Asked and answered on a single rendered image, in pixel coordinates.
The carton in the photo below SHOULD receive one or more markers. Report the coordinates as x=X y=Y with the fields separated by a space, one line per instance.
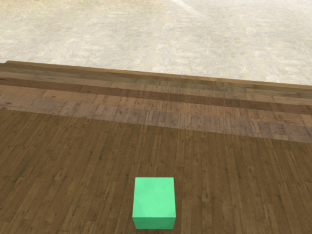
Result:
x=154 y=203

